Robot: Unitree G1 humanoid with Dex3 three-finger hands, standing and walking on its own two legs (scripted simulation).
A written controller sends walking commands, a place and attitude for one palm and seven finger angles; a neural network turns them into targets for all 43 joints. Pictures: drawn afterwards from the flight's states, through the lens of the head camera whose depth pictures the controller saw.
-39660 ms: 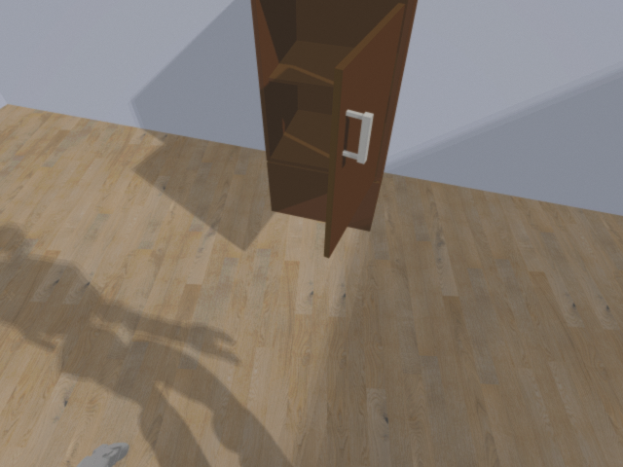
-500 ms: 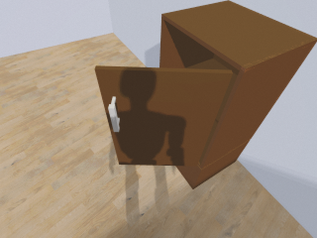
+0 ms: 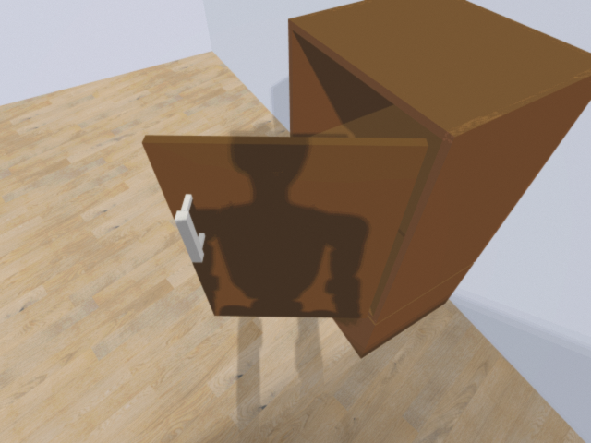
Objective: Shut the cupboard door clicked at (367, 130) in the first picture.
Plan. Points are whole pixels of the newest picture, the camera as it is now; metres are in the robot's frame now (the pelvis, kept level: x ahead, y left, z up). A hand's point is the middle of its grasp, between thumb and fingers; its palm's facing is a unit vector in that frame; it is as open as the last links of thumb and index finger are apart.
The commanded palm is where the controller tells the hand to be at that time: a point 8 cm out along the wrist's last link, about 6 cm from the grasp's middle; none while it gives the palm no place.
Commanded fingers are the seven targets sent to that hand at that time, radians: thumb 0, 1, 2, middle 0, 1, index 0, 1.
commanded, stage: come to a stop and stand still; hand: left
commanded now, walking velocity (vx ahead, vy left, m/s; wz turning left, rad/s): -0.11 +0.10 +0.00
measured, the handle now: (192, 229) +0.45 +0.22 -0.03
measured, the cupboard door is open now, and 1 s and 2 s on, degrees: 58 58 58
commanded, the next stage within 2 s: look again from close up in 0.74 s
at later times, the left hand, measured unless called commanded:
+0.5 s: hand out of the picture -0.01 +0.21 -0.17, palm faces +0.04 -0.97 -0.25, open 7.4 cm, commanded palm none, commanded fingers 0.00 0.90 0.90 -0.20 -0.30 -0.20 -0.30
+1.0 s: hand out of the picture -0.02 +0.20 -0.17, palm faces -0.01 -0.98 -0.20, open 7.4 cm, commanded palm none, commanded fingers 0.00 0.90 0.90 -0.20 -0.30 -0.20 -0.30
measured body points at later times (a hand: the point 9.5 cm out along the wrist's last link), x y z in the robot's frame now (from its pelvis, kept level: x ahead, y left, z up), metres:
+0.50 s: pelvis -0.04 +0.02 +0.00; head -0.04 +0.01 +0.45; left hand -0.01 +0.26 -0.15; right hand +0.03 -0.21 -0.16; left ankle -0.02 +0.11 -0.73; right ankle -0.05 -0.09 -0.73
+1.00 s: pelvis -0.02 +0.02 +0.01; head +0.00 +0.02 +0.46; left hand -0.02 +0.25 -0.15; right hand -0.03 -0.20 -0.15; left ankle -0.02 +0.11 -0.73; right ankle -0.04 -0.09 -0.73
